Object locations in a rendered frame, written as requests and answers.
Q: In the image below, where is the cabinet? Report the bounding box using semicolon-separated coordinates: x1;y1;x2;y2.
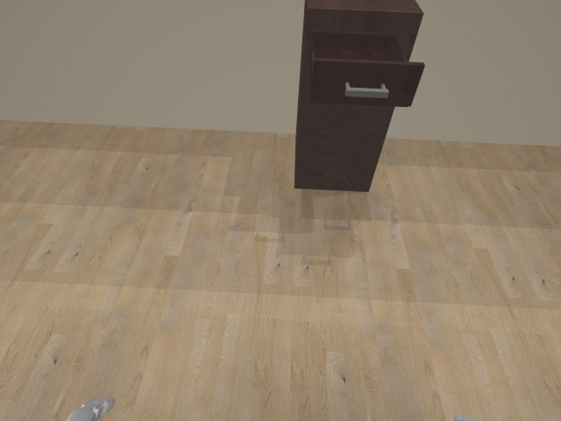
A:
295;0;423;192

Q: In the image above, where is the handle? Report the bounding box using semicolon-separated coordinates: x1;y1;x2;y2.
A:
345;82;389;98

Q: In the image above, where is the drawer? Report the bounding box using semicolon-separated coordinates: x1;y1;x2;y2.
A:
309;32;425;107

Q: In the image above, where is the left robot hand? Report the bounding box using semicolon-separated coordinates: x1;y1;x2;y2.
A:
66;397;115;421

